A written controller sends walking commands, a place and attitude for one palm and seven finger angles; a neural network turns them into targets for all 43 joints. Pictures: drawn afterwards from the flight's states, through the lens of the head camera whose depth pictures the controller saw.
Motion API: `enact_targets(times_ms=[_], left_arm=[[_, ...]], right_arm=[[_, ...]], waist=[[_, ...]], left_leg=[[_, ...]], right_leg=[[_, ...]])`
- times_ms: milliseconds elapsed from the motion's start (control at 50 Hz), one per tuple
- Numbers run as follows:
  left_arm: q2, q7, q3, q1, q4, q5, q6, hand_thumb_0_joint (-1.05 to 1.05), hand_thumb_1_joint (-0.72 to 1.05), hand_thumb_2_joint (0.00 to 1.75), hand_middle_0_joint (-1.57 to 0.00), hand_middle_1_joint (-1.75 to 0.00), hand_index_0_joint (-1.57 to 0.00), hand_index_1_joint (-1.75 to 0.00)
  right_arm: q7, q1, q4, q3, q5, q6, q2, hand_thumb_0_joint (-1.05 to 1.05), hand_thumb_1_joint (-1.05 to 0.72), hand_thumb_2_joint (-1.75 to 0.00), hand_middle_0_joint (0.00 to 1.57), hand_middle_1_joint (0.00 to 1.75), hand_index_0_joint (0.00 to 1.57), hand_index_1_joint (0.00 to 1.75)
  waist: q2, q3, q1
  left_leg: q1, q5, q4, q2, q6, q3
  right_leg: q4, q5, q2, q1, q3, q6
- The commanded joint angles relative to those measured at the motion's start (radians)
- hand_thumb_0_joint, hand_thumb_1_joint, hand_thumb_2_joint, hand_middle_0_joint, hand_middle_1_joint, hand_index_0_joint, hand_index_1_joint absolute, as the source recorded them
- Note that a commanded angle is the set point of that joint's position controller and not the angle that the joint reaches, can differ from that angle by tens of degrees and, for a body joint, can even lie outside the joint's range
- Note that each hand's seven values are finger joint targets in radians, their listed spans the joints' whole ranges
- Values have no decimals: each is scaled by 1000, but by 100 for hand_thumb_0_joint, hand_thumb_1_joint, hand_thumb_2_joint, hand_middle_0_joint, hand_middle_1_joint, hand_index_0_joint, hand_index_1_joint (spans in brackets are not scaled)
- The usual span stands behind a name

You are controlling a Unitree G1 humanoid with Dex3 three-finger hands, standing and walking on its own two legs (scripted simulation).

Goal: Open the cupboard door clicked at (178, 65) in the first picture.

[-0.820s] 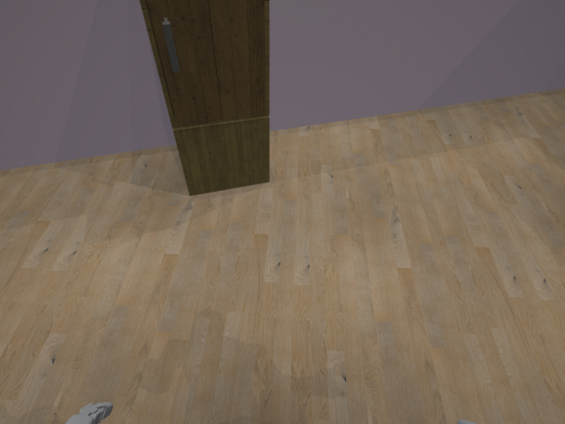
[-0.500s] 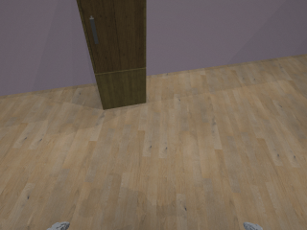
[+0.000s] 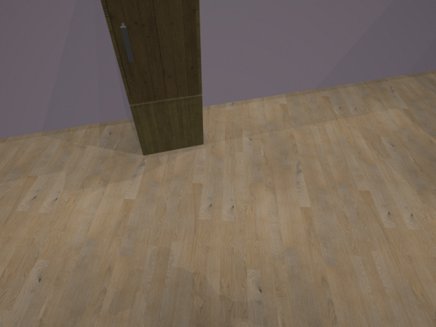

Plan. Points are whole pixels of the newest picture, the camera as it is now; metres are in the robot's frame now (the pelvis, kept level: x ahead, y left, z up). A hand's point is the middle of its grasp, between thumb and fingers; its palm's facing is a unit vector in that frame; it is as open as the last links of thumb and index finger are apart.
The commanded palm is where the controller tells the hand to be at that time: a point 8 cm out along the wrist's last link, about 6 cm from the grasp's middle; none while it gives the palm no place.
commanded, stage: stand and wait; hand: left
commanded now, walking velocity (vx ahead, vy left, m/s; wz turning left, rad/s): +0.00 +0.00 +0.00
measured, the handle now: (127, 42) +1.20 +0.47 -0.03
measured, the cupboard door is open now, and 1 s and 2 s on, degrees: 0 0 0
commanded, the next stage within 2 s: look at it before walking up in 0.14 s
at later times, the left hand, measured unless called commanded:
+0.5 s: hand out of the picture +0.07 +0.24 -0.16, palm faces -0.04 -0.95 -0.32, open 7.4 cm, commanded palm none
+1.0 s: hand out of the picture +0.07 +0.23 -0.17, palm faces -0.02 -0.96 -0.27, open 7.4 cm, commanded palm none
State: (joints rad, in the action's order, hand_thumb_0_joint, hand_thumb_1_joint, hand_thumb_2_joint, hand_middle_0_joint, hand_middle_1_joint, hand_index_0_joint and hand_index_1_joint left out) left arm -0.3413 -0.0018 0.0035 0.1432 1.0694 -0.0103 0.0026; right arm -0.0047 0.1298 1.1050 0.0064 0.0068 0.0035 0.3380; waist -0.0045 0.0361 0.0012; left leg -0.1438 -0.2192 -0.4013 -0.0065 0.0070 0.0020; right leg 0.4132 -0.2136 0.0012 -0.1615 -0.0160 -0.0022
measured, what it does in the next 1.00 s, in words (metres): stands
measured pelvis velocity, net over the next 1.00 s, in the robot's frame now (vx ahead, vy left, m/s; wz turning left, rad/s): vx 0.02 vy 0.00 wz -0.02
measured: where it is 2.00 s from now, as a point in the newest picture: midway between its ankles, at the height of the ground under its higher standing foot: (215, 287)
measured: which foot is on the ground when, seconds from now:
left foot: down 0.00-1.00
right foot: down 0.00-1.00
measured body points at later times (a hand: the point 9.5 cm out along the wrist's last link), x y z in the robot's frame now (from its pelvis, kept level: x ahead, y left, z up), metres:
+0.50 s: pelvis +0.00 +0.00 +0.00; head +0.01 +0.00 +0.45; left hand +0.07 +0.29 -0.14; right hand +0.06 -0.30 -0.13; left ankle +0.00 +0.12 -0.74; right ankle +0.01 -0.12 -0.74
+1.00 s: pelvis +0.02 +0.00 +0.00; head +0.01 +0.01 +0.45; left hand +0.07 +0.28 -0.15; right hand +0.08 -0.27 -0.14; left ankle +0.00 +0.12 -0.74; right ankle +0.01 -0.12 -0.74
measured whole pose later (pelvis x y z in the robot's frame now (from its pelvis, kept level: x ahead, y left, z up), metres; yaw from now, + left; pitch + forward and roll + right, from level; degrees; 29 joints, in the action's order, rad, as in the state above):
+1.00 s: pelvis +0.02 +0.00 +0.00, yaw -1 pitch -1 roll +0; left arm -0.29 -0.01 0.00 0.22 1.08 -0.02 0.01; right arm -0.01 0.18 1.11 0.01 0.02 -0.01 0.28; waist -0.01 -0.02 -0.01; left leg -0.16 -0.33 -0.47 -0.01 0.00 0.02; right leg 0.46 -0.28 -0.01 -0.17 -0.03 0.00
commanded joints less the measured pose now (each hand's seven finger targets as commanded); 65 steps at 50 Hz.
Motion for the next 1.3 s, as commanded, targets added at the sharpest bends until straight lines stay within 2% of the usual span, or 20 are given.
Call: enact_targets(times_ms=[0,300,800,820,840,860,900,960,1020,1060,1080,1100,1120,1140,1160,1180,1200,1220,1260,1280], left_arm=[[-205,14,-37,-50,-63,0,-27,0,90,90,-20,-30,-20,-30],[-200,13,-35,-47,-58,-2,-27,0,90,90,-20,-30,-20,-30],[-204,14,-35,-40,-47,-2,-31,0,90,90,-20,-30,-20,-30],[-124,17,-20,-3,-27,0,-22,0,90,90,-20,-30,-20,-30],[-75,18,-9,36,-13,-2,-10,0,90,90,-20,-30,-20,-30],[-76,15,-10,59,-10,-7,-4,0,90,90,-20,-30,-20,-30],[-90,3,-22,75,-18,-13,4,0,90,90,-20,-30,-20,-30],[-92,-5,-36,118,-30,-15,2,0,90,90,-20,-30,-20,-30],[-89,-3,-51,190,-26,-9,-16,0,90,90,-20,-30,-20,-30],[-94,3,-62,225,-20,-7,-27,0,90,90,-20,-30,-20,-30],[-88,7,-67,221,-22,-9,-33,0,90,90,-20,-30,-20,-30],[-78,7,-68,217,-23,-10,-35,0,90,90,-20,-30,-20,-30],[-57,7,-66,197,-26,-9,-36,0,90,90,-20,-30,-20,-30],[-12,3,-60,155,-42,-5,-36,0,90,90,-20,-30,-20,-30],[54,-1,-49,100,-76,-3,-46,0,90,90,-20,-30,-20,-30],[41,8,-46,16,-109,-12,-58,0,90,90,-20,-30,-20,-30],[36,11,-54,22,-101,-13,-58,0,90,90,-20,-30,-20,-30],[50,2,-56,8,-96,-12,-59,0,90,90,-20,-30,-20,-30],[84,-17,-56,-12,-98,-14,-52,0,90,90,-20,-30,-20,-30],[107,-22,-55,-5,-99,-13,-43,0,90,90,-20,-30,-20,-30]], right_arm=[[15,-59,-67,-44,3,26,199,0,-90,-90,20,30,20,30],[13,-47,-56,-45,3,28,198,0,-90,-90,20,30,20,30],[17,-64,-55,-45,1,32,205,0,-90,-90,20,30,20,30],[13,-33,-37,-26,5,24,122,0,-90,-90,20,30,20,30],[10,4,-25,-15,9,12,71,0,-90,-90,20,30,20,30],[6,25,-22,-17,11,5,67,0,-90,-90,20,30,20,30],[2,36,-26,-24,19,-2,74,0,-90,-90,20,30,20,30],[1,59,-42,-30,20,2,65,0,-90,-90,20,30,20,30],[4,92,-57,-30,16,22,23,0,-90,-90,20,30,20,30],[4,107,-65,-33,12,31,3,0,-90,-90,20,30,20,30],[5,121,-67,-35,11,38,-8,0,-90,-90,20,30,20,30],[6,143,-61,-35,9,44,-15,0,-90,-90,20,30,20,30],[8,204,-41,-36,6,51,-21,0,-90,-90,20,30,20,30],[13,328,4,-46,10,62,7,0,-90,-90,20,30,20,30],[23,487,60,-72,21,71,89,0,-90,-90,20,30,20,30],[35,562,90,-63,21,69,50,0,-90,-90,20,30,20,30],[44,556,93,-47,20,71,10,0,-90,-90,20,30,20,30],[48,528,74,-42,19,77,-17,0,-90,-90,20,30,20,30],[50,479,56,-44,18,87,-41,0,-90,-90,20,30,20,30],[52,459,56,-44,17,90,-42,0,-90,-90,20,30,20,30]], waist=[[-1,-52,-1],[6,-46,0],[10,-82,-1],[-1,-95,-2],[-6,-85,-3],[-11,-67,-5],[-19,31,-9],[-43,95,-16],[-110,77,-22],[-130,44,-18],[-150,58,-10],[-131,70,0],[-80,61,33],[88,48,88],[351,30,134],[280,92,147],[214,113,123],[130,125,114],[76,143,80],[106,149,56]], left_leg=[[-2,69,76,-102,-34,-91],[-6,45,90,-107,-34,-93],[43,161,86,-116,-32,-85],[44,112,79,-114,-23,-72],[33,0,67,-104,-15,-60],[10,-130,60,-95,-20,-60],[-86,-328,65,-81,-27,-65],[-163,-368,-5,-63,-39,-56],[-205,-215,-147,-29,-35,10],[-219,-204,-214,-29,-29,46],[-215,-200,-202,-37,-26,61],[-163,-186,-162,-40,-27,68],[-50,-142,-87,-48,-37,51],[122,-26,24,-121,-80,-87],[307,199,105,-316,-169,-361],[359,473,114,-373,-196,-420],[369,630,79,-381,-202,-367],[336,644,75,-368,-210,-313],[285,554,120,-320,-184,-228],[267,503,150,-293,-168,-166]], right_leg=[[-91,52,114,-12,-110,34],[-102,17,108,-31,-118,32],[-84,170,112,12,-102,29],[-86,112,112,18,-92,17],[-83,-27,103,4,-96,13],[-90,-169,98,-18,-107,18],[-107,-356,90,-81,-131,33],[-107,-423,97,-103,-173,63],[-117,-323,155,-21,-242,112],[-122,-265,210,20,-288,148],[-111,-201,225,12,-290,159],[-81,-133,217,-21,-258,154],[-2,-64,171,-86,-192,132],[235,9,60,-217,-63,83],[553,-134,-37,-467,101,27],[680,-339,-19,-618,46,26],[738,-312,27,-657,7,30],[760,-280,60,-647,12,34],[749,-224,83,-636,47,28],[738,-177,84,-634,60,21]])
